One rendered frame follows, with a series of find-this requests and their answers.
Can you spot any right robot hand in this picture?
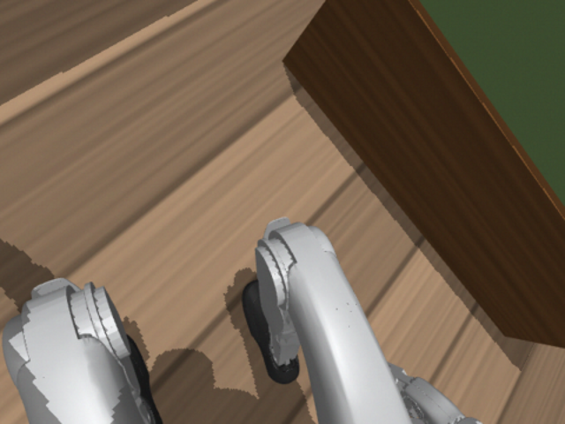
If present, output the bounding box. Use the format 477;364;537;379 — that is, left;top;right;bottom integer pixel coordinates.
388;362;466;424

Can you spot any bed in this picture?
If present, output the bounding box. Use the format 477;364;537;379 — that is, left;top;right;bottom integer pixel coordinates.
282;0;565;349

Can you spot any right robot foot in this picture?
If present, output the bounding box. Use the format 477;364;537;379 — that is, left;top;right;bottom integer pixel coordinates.
242;280;299;384

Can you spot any left robot foot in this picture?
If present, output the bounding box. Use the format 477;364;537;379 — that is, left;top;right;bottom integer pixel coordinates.
126;334;163;424

